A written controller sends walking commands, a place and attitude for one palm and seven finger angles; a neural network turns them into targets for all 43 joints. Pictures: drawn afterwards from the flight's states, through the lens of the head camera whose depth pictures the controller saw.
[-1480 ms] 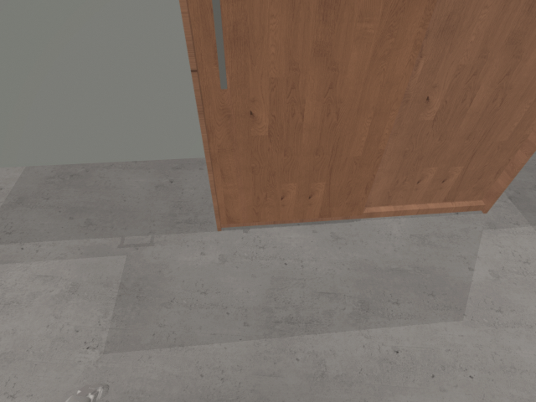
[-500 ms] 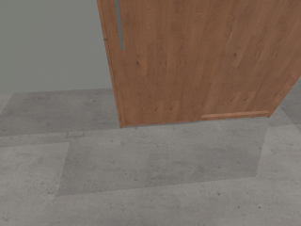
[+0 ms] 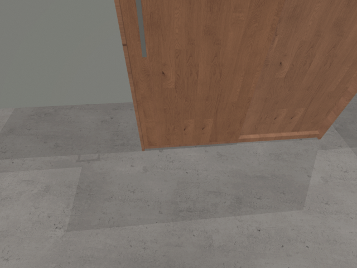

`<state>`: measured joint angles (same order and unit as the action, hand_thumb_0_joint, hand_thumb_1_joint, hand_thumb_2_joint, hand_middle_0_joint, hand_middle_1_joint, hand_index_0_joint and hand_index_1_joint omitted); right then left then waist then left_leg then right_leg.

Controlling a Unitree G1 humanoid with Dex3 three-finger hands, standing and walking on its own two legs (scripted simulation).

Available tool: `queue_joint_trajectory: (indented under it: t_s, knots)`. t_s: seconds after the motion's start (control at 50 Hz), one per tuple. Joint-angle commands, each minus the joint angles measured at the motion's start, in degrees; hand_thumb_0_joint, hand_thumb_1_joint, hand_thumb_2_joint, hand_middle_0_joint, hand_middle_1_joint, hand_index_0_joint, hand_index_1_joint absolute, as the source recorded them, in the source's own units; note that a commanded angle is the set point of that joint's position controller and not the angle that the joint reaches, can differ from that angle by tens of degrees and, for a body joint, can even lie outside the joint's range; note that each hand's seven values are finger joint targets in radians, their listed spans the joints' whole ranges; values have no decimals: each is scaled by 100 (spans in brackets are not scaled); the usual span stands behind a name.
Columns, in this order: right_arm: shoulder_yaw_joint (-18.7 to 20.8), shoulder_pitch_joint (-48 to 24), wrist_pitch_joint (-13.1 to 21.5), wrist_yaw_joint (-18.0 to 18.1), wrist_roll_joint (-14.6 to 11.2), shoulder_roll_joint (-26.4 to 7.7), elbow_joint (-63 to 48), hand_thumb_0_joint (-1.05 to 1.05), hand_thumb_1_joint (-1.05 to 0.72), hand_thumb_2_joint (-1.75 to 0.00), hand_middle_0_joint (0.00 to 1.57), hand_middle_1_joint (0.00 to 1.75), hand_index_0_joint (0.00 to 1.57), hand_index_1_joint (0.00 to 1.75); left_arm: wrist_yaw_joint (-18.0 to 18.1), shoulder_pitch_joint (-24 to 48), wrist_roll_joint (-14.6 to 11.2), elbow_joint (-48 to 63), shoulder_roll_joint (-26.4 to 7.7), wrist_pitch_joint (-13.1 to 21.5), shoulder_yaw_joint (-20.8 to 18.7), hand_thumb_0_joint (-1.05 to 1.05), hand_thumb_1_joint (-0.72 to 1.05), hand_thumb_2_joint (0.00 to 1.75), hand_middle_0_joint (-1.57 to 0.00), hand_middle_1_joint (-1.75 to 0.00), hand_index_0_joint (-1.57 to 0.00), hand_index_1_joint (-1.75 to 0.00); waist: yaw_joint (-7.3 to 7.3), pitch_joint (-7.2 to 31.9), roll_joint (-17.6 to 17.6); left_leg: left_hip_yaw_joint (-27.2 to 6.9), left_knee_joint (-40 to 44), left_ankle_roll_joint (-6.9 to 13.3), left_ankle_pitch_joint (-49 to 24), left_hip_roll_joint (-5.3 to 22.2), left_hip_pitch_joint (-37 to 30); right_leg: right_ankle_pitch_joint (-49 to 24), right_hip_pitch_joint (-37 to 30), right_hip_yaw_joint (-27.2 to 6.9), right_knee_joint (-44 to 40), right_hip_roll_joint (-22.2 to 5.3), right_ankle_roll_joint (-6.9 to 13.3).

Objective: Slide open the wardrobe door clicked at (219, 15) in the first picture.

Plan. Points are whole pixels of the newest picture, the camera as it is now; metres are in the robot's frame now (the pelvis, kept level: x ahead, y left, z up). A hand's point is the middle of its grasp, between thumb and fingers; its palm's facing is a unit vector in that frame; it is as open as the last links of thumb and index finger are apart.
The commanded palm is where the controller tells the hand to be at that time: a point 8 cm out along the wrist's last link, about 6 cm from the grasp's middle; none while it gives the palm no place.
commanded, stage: walk to a spot facing it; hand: left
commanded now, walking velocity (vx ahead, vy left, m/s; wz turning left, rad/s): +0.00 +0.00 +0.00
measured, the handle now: (140, 20) +0.97 +0.21 +0.13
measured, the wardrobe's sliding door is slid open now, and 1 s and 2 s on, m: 0.00 0.00 0.00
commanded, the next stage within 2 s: turn to face it in 0.52 s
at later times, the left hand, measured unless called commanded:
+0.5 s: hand out of the picture +0.10 +0.16 -0.19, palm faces -0.11 -0.97 -0.21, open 7.4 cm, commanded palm none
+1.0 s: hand (137, 249) +0.21 +0.13 -0.22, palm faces +0.03 -0.99 -0.13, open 7.4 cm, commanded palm none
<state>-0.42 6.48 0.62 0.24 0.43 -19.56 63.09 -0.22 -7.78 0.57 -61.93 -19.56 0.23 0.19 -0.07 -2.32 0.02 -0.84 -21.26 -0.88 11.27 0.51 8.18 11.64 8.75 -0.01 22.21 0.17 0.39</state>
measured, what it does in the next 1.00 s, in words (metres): walks ahead: right foot, then left foot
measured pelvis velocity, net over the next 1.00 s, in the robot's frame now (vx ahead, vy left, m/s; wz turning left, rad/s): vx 0.24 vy -0.02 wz -0.05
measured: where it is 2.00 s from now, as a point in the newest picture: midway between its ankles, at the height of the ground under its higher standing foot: (179, 256)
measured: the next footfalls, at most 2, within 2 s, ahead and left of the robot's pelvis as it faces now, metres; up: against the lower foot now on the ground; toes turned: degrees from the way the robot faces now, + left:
right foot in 0.48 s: +0.12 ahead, -0.12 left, +0.00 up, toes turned -12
left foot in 0.94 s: +0.37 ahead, +0.03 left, +0.00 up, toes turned +3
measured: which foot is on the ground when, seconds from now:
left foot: down 0.00-0.48, up 0.50-0.92, down 0.94-1.00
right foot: down 0.00-0.32, up 0.34-0.46, down 0.48-0.96, up 0.98-1.00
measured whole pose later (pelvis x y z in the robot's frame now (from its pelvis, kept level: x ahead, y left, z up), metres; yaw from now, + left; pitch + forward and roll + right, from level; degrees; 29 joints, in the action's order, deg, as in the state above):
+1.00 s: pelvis +0.24 -0.02 -0.03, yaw -3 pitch -3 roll -1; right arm 1.3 8.8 1.3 0.7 0.7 -7.2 57.2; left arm 2.5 -20.9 0.3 -61.6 -7.5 0.7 -1.8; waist -0.8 -4.6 2.1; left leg 7.7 -38.9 7.0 12.6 -0.7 23.8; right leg 31.2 10.0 5.1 55.1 -0.6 -0.3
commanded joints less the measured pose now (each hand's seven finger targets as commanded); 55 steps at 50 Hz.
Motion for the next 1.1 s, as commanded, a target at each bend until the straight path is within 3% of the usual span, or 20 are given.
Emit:
queue_joint_trajectory:
  t_s: [0.0, 0.1, 0.22, 0.28, 0.32, 0.36, 0.42, 0.44, 0.46, 0.48, 0.52, 0.58, 0.7, 0.78, 0.86, 0.9, 0.92, 0.94, 1.0, 1.08]
  knots:
    - [242, -278, 124, 52, -8, -1173, -341, 0, -90, -90, 20, 30, 20, 30, 86, 209, 7, 366, -1209, 147, -234, 0, 90, 90, -20, -30, -20, -30, -10, 421, 14, -520, 311, 212, -729, 598, -45, -760, -114, -617, -418, -700, 143]
    - [73, 229, 1, 14, 64, -387, -155, 0, -90, -90, 20, 30, 20, 30, 90, -327, 22, 157, -474, -9, -98, 0, 90, 90, -20, -30, -20, -30, -31, 440, 85, -273, 112, 87, 570, 485, 18, 883, 18, -770, -491, -627, 92]
    - [199, 591, 17, -1, 110, -470, -263, 0, -90, -90, 20, 30, 20, 30, -48, -575, 70, 356, -498, -66, -261, 0, 90, 90, -20, -30, -20, -30, 27, -541, 31, -275, 22, 237, 2190, 523, 621, 2286, 998, -1072, -235, -406, 350]
    - [327, 1133, 118, 55, 88, -683, -226, 0, -90, -90, 20, 30, 20, 30, -99, -601, 58, 540, -125, 23, -269, 0, 90, 90, -20, -30, -20, -30, 209, -473, -851, -1241, 649, 724, 2167, 1351, -215, 1305, 1828, -267, 1377, 127, 230]
    - [431, 1530, 193, 79, 64, -704, -223, 0, -90, -90, 20, 30, 20, 30, -116, -187, 58, 804, 42, 92, -273, 0, 90, 90, -20, -30, -20, -30, 393, -529, -1080, -1743, 995, 1228, 1297, 2019, -936, 1700, 2802, 46, 2428, -47, 86]
    - [414, 1609, 249, 95, 79, -514, -190, 0, -90, -90, 20, 30, 20, 30, -131, -53, 55, 919, 127, 139, -309, 0, 90, 90, -20, -30, -20, -30, 362, -652, -898, -1393, 760, 1298, -46, 2102, -884, 1811, 2825, -18, 2556, -357, 74]
    - [397, 1027, 253, 113, 93, -357, -287, 0, -90, -90, 20, 30, 20, 30, -188, -1242, 52, 524, 417, 193, -371, 0, 90, 90, -20, -30, -20, -30, -316, -87, -539, 70, -512, 666, -658, 1428, 112, 743, 527, 469, 932, -177, 135]
    - [371, 1007, 269, 88, 42, -171, -299, 0, -90, -90, 20, 30, 20, 30, -155, -2048, 85, 225, 194, 232, -436, 0, 90, 90, -20, -30, -20, -30, -629, 320, 177, 582, -1780, 403, -558, 927, 865, 223, -812, 220, 382, -185, 234]
    - [279, 878, 316, 33, -26, 261, -527, 0, -90, -90, 20, 30, 20, 30, -33, -2886, 118, -29, -488, 320, -604, 0, 90, 90, -20, -30, -20, -30, -886, 585, 2022, 1058, -3503, 68, 1245, 221, 2436, 115, -1825, -2245, -426, -1726, 790]
    - [298, 586, 341, 19, 14, 186, -725, 0, -90, -90, 20, 30, 20, 30, 46, -3124, 3, -96, -563, 334, -573, 0, 90, 90, -20, -30, -20, -30, -860, 526, 1738, 597, -4342, 83, 2175, 155, 2934, -557, -1820, -3324, -820, -2264, 1225]
    - [342, 414, 335, 19, 25, 303, -575, 0, -90, -90, 20, 30, 20, 30, 109, -2514, 8, 39, -200, 340, -513, 0, 90, 90, -20, -30, -20, -30, -641, -51, 643, 291, -4767, 111, 1516, 575, 3144, -832, -1172, -2609, -667, -2079, 1403]
    - [340, 644, 184, -9, 92, 578, -415, 0, -90, -90, 20, 30, 20, 30, 152, -1991, 69, 138, 284, 362, -361, 0, 90, 90, -20, -30, -20, -30, -200, -421, 238, 282, -4602, -4, 909, 699, 2848, -1305, -253, -1677, -841, -1751, 1188]
    - [307, 824, 24, -65, 26, 906, -360, 0, -90, -90, 20, 30, 20, 30, 225, -1935, 67, 18, 521, 427, -243, 0, 90, 90, -20, -30, -20, -30, 62, -271, 539, 563, -3532, -64, -33, 455, 2479, -3255, -245, -78, -736, -1192, 718]
    - [257, 314, 54, -52, 0, 906, -558, 0, -90, -90, 20, 30, 20, 30, 293, -2068, 75, -38, 547, 363, -239, 0, 90, 90, -20, -30, -20, -30, -91, -290, 699, 719, -2495, 25, -53, 256, 2290, -4179, -695, 129, -448, -1228, 618]
    - [305, 741, 59, 9, 36, 764, -537, 0, -90, -90, 20, 30, 20, 30, 332, -1817, 78, 92, 366, 275, -331, 0, 90, 90, -20, -30, -20, -30, 177, -170, 697, 827, -1642, 242, -199, -46, 1364, -4837, -732, 435, 558, -1266, 467]
    - [403, 1723, 70, 49, 108, 390, -377, 0, -90, -90, 20, 30, 20, 30, 346, -1812, 28, 171, 388, 213, -355, 0, 90, 90, -20, -30, -20, -30, 564, 410, 104, 308, -990, 505, -2289, 293, -145, -3545, -107, 694, 2351, -995, 152]
    - [488, 2056, 94, 92, 147, -70, -430, 0, -90, -90, 20, 30, 20, 30, 337, -2125, -117, 308, 589, 190, -363, 0, 90, 90, -20, -30, -20, -30, 503, 1064, -1309, -1581, -887, 1330, -5104, 1837, -1347, 189, 1251, 817, 4039, -220, -181]
    - [460, 2012, 24, 116, 11, -215, -398, 0, -90, -90, 20, 30, 20, 30, 341, -2139, -83, 437, 667, 176, -312, 0, 90, 90, -20, -30, -20, -30, 334, 1309, -1362, -2251, -261, 1899, -5270, 2392, -981, 2654, 1305, 244, 5102, 29, -160]
    - [398, 850, 25, 145, 25, 275, -753, 0, -90, -90, 20, 30, 20, 30, 263, -1363, 78, 525, 617, 24, -406, 0, 90, 90, -20, -30, -20, -30, 60, 19, -497, -1884, 687, 1416, -857, 1776, 777, 1656, 1840, -108, 5078, -533, -214]
    - [423, 463, 27, 109, 43, 259, -945, 0, -90, -90, 20, 30, 20, 30, 197, -1640, 114, 449, 706, -201, -448, 0, 90, 90, -20, -30, -20, -30, -170, 144, -595, -1061, 1028, 919, 507, 1125, 1491, 844, 1425, 43, 4441, -520, -295]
